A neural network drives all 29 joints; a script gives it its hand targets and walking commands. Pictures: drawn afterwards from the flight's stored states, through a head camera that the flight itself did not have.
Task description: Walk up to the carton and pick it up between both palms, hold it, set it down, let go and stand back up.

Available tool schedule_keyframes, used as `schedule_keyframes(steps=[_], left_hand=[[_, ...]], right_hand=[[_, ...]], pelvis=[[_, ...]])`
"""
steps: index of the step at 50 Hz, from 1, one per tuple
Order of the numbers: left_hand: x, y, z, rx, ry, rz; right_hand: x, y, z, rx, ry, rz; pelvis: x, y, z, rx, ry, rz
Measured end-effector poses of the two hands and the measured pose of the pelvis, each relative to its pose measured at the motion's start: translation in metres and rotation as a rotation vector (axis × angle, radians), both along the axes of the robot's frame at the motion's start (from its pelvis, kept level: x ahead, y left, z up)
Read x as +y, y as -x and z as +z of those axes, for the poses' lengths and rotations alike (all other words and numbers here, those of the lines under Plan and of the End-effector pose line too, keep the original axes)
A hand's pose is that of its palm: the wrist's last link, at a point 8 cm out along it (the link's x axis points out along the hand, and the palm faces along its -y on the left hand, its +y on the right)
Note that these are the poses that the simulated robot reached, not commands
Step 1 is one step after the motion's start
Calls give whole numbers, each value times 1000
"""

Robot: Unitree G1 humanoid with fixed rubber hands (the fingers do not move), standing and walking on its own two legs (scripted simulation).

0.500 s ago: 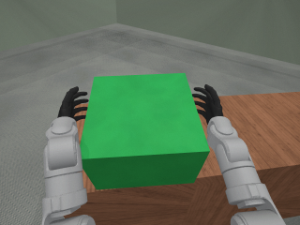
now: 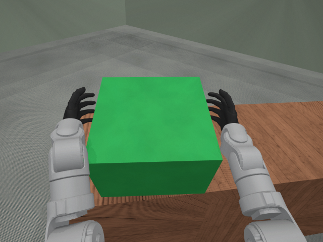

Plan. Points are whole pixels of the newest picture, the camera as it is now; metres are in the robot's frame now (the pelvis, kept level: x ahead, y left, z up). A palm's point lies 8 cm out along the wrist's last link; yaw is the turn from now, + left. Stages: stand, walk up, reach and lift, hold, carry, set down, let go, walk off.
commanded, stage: hold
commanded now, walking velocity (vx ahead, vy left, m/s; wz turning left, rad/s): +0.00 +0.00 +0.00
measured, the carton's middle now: (152, 134) +0.39 +0.02 +0.11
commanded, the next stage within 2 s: none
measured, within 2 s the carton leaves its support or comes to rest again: neither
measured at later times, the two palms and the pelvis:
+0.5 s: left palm (78, 122) +0.34 +0.19 +0.19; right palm (232, 122) +0.35 -0.17 +0.19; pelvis +0.00 +0.00 +0.00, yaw -1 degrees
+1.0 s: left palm (80, 119) +0.35 +0.18 +0.19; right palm (233, 124) +0.35 -0.17 +0.18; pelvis +0.00 +0.00 +0.00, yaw -1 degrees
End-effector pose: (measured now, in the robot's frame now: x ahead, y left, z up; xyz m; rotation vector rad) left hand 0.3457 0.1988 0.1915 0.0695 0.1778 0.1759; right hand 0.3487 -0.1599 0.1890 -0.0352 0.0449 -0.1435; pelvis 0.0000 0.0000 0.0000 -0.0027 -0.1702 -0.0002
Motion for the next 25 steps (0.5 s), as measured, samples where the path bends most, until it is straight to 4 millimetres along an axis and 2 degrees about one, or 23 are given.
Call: schedule_keyframes(steps=[6,14,19,25], left_hand=[[3,2,-13,33,-5,-1],[-11,-5,-19,42,-40,-22],[-17,-5,-10,13,-37,-20],[-10,3,-1,-7,-6,3]], right_hand=[[3,-2,-12,36,-12,8],[-11,-1,-27,46,-25,-12],[-17,2,-17,16,-20,-19],[-10,3,2,-7,-2,1]], pelvis=[[5,0,0,2,3,6],[9,1,0,33,7,-2],[6,-2,0,33,5,-15],[-1,-3,0,9,1,-14]])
